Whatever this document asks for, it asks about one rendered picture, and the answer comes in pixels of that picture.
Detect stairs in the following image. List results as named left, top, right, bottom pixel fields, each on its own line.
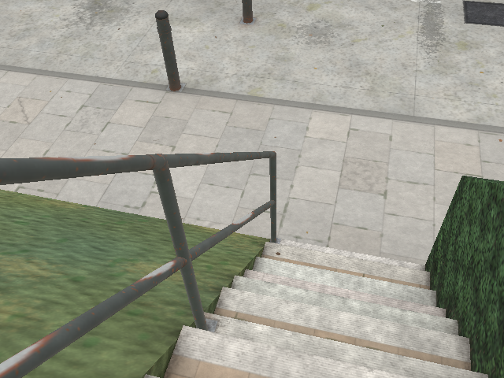
left=144, top=238, right=488, bottom=378

